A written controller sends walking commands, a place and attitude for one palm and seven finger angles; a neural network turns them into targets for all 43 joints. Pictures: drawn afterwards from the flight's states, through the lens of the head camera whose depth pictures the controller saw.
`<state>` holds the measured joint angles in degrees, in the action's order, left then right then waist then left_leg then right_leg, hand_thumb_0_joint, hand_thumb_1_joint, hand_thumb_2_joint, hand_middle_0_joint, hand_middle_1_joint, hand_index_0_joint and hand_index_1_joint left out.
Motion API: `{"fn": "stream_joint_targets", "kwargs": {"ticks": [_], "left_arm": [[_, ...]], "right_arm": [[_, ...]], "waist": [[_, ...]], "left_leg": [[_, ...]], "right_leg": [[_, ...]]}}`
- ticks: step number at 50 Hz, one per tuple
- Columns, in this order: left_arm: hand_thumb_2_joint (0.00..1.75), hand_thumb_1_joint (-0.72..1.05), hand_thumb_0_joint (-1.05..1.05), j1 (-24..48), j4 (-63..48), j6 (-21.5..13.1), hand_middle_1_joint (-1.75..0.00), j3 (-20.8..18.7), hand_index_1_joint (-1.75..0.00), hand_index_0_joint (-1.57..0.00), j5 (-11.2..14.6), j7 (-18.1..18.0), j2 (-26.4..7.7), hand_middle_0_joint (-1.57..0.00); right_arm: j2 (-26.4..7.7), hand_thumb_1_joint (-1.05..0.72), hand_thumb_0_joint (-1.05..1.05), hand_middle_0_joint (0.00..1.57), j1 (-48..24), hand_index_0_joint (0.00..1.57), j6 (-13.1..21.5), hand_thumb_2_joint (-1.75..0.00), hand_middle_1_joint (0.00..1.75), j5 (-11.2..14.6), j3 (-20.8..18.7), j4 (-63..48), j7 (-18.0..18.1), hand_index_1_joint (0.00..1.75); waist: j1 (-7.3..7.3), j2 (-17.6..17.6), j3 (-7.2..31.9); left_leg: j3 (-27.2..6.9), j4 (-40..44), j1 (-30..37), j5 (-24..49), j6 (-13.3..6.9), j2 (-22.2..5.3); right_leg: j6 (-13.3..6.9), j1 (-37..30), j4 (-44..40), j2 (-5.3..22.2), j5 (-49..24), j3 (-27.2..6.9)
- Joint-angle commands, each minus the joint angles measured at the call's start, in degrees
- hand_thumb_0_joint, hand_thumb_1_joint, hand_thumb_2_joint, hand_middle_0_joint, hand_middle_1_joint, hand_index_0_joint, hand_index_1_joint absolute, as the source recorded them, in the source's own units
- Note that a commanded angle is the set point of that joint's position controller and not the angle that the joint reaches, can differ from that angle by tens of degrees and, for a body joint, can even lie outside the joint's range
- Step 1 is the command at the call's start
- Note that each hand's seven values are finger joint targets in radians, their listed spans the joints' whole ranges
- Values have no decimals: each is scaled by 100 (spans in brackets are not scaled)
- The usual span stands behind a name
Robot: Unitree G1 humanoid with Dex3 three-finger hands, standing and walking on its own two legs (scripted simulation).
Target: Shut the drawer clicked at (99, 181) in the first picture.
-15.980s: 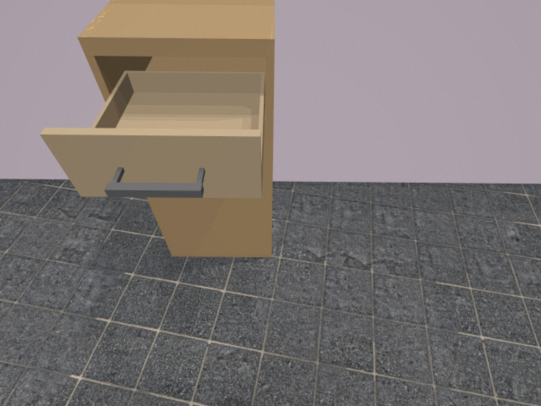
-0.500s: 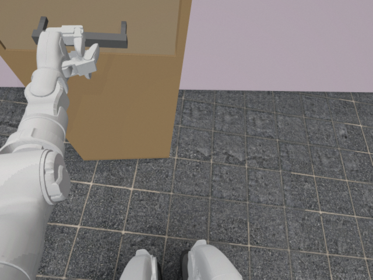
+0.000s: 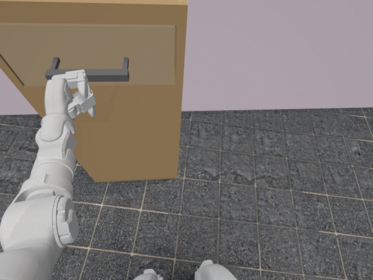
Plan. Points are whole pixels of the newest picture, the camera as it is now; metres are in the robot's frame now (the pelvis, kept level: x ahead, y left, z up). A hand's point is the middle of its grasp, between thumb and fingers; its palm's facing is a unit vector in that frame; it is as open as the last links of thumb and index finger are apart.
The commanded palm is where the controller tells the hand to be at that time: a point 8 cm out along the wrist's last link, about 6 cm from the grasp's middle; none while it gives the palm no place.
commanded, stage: draw the hand back to the body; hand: left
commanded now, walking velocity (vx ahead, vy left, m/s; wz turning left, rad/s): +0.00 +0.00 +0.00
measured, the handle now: (90, 68) +0.57 +0.18 +0.08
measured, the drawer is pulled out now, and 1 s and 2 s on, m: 0.00 0.00 0.00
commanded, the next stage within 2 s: step back with the hand held close in 1.42 s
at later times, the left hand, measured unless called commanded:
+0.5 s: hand (52, 140) +0.36 +0.20 +0.13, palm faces +0.01 -1.00 -0.04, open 3.3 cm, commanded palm +0.32 +0.24 +0.14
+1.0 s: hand out of the picture +0.24 +0.23 +0.19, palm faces +0.33 -0.89 -0.31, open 3.3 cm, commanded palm +0.19 +0.28 +0.20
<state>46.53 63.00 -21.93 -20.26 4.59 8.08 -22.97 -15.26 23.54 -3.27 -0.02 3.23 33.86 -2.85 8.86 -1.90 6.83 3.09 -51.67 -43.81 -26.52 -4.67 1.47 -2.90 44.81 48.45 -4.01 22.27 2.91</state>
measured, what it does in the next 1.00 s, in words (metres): rises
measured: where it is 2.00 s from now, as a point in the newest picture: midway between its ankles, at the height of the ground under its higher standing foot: outside the picture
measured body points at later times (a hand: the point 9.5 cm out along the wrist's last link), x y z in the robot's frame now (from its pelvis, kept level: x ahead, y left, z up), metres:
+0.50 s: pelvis +0.01 +0.00 +0.03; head +0.04 -0.01 +0.48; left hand +0.35 +0.25 +0.14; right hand +0.16 -0.25 -0.07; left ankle -0.02 +0.06 -0.69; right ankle +0.00 -0.09 -0.69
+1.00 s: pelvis +0.01 +0.01 +0.05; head +0.00 -0.02 +0.50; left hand +0.22 +0.28 +0.21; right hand +0.19 -0.20 -0.04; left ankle -0.02 +0.06 -0.69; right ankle +0.00 -0.09 -0.69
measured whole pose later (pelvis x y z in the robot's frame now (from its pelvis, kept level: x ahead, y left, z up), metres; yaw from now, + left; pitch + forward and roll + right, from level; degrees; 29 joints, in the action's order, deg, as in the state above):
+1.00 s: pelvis +0.01 +0.01 +0.05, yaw +2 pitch -3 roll -1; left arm -15.5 -12.9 -5.4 -10.7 4.7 -4.4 -18.4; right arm -13.7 12.1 3.5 1.5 3.6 35.6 1.7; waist -2.1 -4.5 -0.1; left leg 1.7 -24.6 -5.9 -16.2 -4.8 4.0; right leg -2.1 7.5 24.0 -2.4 13.9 2.2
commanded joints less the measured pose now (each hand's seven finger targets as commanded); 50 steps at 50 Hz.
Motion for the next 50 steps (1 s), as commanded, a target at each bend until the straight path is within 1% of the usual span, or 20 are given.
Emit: {"fn": "stream_joint_targets", "kwargs": {"ticks": [1,2,3,6,7,12,14,16,20,21,25,27,28,29,30,34,39,41,45,50], "left_arm": [[90,90,0,2495,-1661,-410,-160,244,-160,-140,224,198,-885,-140],[90,90,0,2458,-1631,-402,-160,260,-160,-140,238,243,-885,-140],[90,90,0,2225,-1800,-387,-160,239,-160,-140,298,283,-882,-140],[90,90,0,1093,-2510,-252,-160,-110,-160,-140,531,362,-1188,-140],[90,90,0,874,-2811,-176,-160,-53,-160,-140,587,381,-1108,-140],[90,90,0,-423,-3801,270,-160,16,-160,-140,759,415,-932,-140],[90,90,0,-746,-4109,406,-160,39,-160,-140,840,414,-836,-140],[90,90,0,-786,-4391,523,-160,202,-160,-140,880,476,-736,-140],[90,90,0,-1065,-5056,728,-160,372,-160,-140,1001,610,-572,-140],[90,90,0,-1111,-5322,753,-160,386,-160,-140,1018,636,-633,-140],[90,90,0,-1721,-5956,908,-160,458,-160,-140,1153,675,-447,-140],[90,90,0,-1954,-5831,1061,-160,467,-160,-140,1170,696,-434,-140],[90,90,0,-2047,-6428,1030,-160,896,-160,-140,499,6,-562,-140],[90,90,0,-2368,-6421,1105,-160,1091,-160,-140,416,-347,-178,-140],[90,90,0,-2740,-6526,1166,-160,1124,-160,-140,393,-519,-80,-140],[90,90,0,-3289,-7082,1289,-160,855,-160,-140,164,-976,-386,-140],[90,90,0,-3617,-8041,1280,-160,642,-160,-140,39,-1256,-567,-140],[90,90,0,-3931,-8303,1278,-160,566,-160,-140,19,-1314,-642,-140],[90,90,0,-4850,-8731,1288,-160,633,-160,-140,18,-1336,-388,-140],[90,90,0,-6056,-9092,1313,-160,407,-160,-140,6,-1322,-393,-140]], "right_arm": [[-924,-90,0,20,682,20,80,-90,30,56,-421,-339,132,30],[-946,-90,0,20,716,20,88,-90,30,58,-440,-255,142,30],[-958,-90,0,20,687,20,99,-90,30,75,-462,-266,133,30],[-987,-90,0,20,567,20,143,-90,30,119,-503,-482,145,30],[-941,-90,0,20,493,20,170,-90,30,151,-484,-552,144,30],[-837,-90,0,20,31,20,309,-90,30,270,-444,-831,187,30],[-831,-90,0,20,-163,20,379,-90,30,309,-440,-883,228,30],[-837,-90,0,20,-355,20,449,-90,30,352,-408,-926,283,30],[-810,-90,0,20,-597,20,627,-90,30,374,-394,-950,377,30],[-820,-90,0,20,-673,20,678,-90,30,379,-373,-988,400,30],[-764,-90,0,20,-976,20,925,-90,30,382,-339,-1044,456,30],[-773,-90,0,20,-1122,20,986,-90,30,408,-284,-1014,482,30],[-682,-90,0,20,-1463,20,895,-90,30,352,-361,-932,502,30],[-640,-90,0,20,-1503,20,886,-90,30,342,-347,-931,517,30],[-633,-90,0,20,-1571,20,896,-90,30,338,-333,-963,527,30],[-559,-90,0,20,-1719,20,794,-90,30,319,-259,-859,579,30],[-457,-90,0,20,-1898,20,845,-90,30,236,-205,-839,620,30],[-476,-90,0,20,-1938,20,888,-90,30,194,-207,-809,626,30],[-429,-90,0,20,-1932,20,975,-90,30,154,-227,-774,563,30],[-472,-90,0,20,-1918,20,990,-90,30,124,-311,-738,469,30]], "waist": [[40,-545,2443],[50,-548,2501],[-52,-668,2617],[-377,-478,3140],[-408,-376,3188],[-582,7,2357],[-582,178,1968],[-527,-11,1569],[-563,-241,1605],[-604,-476,1641],[-709,-158,1656],[-699,14,1134],[-903,114,614],[-768,183,297],[-824,228,196],[-920,-26,275],[-972,-356,315],[-1008,-148,265],[-1039,-317,91],[-1096,8,-99]], "left_leg": [[-553,417,1681,3009,256,-211],[-641,387,1870,3211,302,-252],[-673,410,2084,3397,345,-267],[-630,538,2359,3953,354,-247],[-612,612,2370,4061,346,-246],[-356,969,1858,3462,196,-162],[-313,1107,1800,3055,181,-150],[-329,1201,1912,2827,169,-143],[-493,1366,2516,2962,245,-188],[-530,1386,2662,3030,262,-187],[-676,1587,2967,3047,354,-232],[-707,1749,2763,2540,343,-229],[-707,2061,2859,2086,263,-242],[-725,2226,2878,1653,263,-283],[-791,2333,2828,1422,264,-305],[-776,2638,3177,1452,275,-306],[-754,2929,3591,1678,296,-297],[-774,2994,3674,1875,285,-321],[-738,3061,3906,2493,359,-331],[-696,3026,3937,3077,388,-376]], "right_leg": [[78,-1357,-376,162,-2592,-414],[86,-1215,-353,159,-2562,-365],[80,-1200,-377,150,-2540,-345],[83,-1971,-457,170,-3140,-377],[104,-2219,-483,193,-3392,-381],[193,-3002,-771,316,-3999,-482],[233,-3008,-913,333,-3842,-482],[209,-2817,-1028,326,-3467,-477],[139,-2680,-1181,299,-2936,-357],[113,-2651,-1179,299,-2844,-363],[112,-2762,-1305,315,-2583,-254],[96,-2657,-1417,315,-2219,-215],[38,-2555,-1820,420,-1610,-416],[58,-2489,-1982,436,-1288,-394],[57,-2574,-2038,457,-1135,-373],[41,-3158,-2249,462,-1165,-421],[27,-3604,-2507,463,-1341,-440],[29,-3713,-2592,438,-1459,-430],[18,-3865,-2660,440,-1850,-402],[37,-3982,-2709,439,-2172,-386]]}}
